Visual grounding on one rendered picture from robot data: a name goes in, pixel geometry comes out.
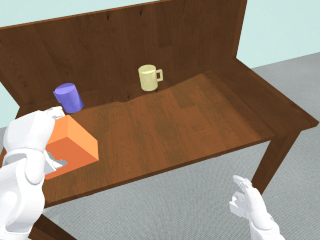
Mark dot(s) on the sponge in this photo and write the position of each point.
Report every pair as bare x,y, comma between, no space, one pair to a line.
71,142

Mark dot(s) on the robot left hand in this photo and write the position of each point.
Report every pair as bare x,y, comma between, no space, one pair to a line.
33,131

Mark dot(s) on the right robot forearm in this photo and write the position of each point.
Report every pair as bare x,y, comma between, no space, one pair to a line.
263,227

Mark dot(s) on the table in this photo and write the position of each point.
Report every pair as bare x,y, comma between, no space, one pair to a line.
208,104

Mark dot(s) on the robot right hand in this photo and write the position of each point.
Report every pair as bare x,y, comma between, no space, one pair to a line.
243,204

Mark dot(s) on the left robot forearm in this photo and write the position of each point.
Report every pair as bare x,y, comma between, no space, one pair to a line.
21,197

